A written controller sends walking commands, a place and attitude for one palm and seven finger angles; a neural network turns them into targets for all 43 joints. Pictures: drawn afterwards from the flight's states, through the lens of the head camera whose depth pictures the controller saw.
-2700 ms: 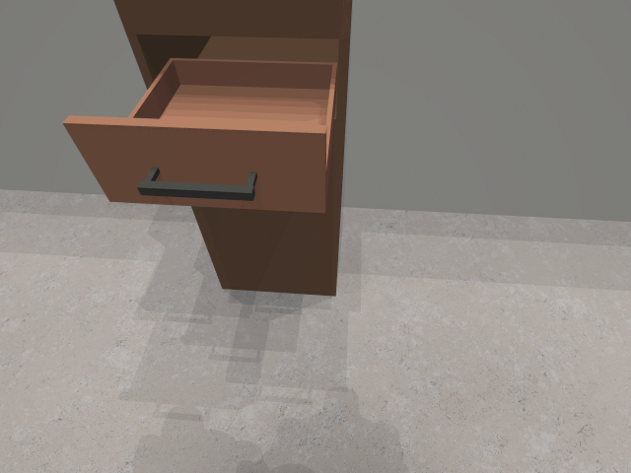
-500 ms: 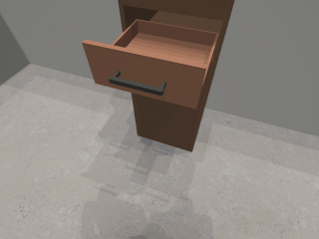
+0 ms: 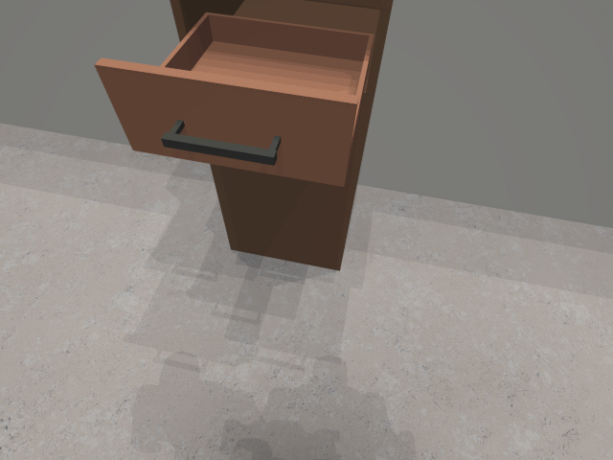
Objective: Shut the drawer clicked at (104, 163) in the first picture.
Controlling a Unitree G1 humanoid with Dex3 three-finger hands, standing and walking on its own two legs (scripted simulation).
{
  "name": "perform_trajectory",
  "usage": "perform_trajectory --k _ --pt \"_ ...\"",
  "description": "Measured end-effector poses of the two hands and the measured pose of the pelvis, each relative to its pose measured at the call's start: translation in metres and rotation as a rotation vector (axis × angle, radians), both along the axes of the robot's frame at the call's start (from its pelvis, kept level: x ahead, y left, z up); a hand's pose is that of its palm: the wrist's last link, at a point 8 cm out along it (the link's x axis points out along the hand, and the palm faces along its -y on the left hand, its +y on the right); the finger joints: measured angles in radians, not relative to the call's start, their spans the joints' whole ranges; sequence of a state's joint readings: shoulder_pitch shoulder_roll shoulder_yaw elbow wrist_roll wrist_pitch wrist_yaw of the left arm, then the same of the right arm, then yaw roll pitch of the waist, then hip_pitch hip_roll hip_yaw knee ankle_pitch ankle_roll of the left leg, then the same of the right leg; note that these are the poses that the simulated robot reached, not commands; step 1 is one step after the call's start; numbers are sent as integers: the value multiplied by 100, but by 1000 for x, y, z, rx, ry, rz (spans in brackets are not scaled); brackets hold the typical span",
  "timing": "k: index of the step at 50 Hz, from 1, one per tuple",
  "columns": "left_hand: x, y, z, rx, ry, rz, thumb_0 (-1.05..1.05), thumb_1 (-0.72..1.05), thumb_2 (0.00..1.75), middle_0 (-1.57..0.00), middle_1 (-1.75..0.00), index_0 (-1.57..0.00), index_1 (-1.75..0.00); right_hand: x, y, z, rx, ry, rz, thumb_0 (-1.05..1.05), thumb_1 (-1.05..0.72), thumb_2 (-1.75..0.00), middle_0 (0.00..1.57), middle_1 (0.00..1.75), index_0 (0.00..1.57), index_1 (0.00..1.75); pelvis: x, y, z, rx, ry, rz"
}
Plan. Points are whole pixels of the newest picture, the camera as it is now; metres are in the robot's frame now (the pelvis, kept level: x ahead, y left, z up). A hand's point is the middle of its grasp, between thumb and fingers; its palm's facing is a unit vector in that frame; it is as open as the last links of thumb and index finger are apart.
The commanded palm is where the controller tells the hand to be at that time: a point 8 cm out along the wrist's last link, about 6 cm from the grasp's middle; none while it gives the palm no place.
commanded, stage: turn to face it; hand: left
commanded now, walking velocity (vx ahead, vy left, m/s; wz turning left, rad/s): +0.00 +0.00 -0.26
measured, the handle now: (223, 141) +0.54 +0.17 +0.09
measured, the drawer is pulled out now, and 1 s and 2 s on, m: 0.30 0.30 0.30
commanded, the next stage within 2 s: take the last steps up to it in 0.16 s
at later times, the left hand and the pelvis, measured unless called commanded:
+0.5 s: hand out of the picture +0.06 +0.16 -0.17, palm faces -0.09 -0.98 -0.19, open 7.4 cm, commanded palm none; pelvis +0.01 -0.03 +0.00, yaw -8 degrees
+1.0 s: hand out of the picture +0.11 +0.10 -0.18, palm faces -0.03 -0.98 -0.18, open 7.3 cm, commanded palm none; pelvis +0.12 -0.07 +0.00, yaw -6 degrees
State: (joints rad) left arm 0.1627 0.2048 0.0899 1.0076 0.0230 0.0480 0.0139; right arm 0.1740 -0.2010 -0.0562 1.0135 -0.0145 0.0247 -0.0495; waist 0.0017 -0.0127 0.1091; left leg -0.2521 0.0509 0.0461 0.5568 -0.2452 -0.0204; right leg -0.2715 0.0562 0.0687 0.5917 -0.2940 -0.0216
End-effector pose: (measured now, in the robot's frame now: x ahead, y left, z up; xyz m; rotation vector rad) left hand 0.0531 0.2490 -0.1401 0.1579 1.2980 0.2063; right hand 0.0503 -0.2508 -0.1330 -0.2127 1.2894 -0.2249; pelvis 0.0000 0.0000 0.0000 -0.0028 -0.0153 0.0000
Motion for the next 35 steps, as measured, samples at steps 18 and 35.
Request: perform_trajectory --k 18,35 --pt "7 -32 5 15 24 -128 0 91 89 -20 -30 -20 -30 -19 -26 -5 34 -13 -88 1 -91 -90 20 29 20 30 -9 -24 1 0 11 -106" --pt "64 -85 7 -30 -42 -158 0 91 89 -20 -30 -19 -30 -97 -29 -9 131 256 -167 0 -90 -90 20 29 20 30 39 -65 1 24 16 -114"
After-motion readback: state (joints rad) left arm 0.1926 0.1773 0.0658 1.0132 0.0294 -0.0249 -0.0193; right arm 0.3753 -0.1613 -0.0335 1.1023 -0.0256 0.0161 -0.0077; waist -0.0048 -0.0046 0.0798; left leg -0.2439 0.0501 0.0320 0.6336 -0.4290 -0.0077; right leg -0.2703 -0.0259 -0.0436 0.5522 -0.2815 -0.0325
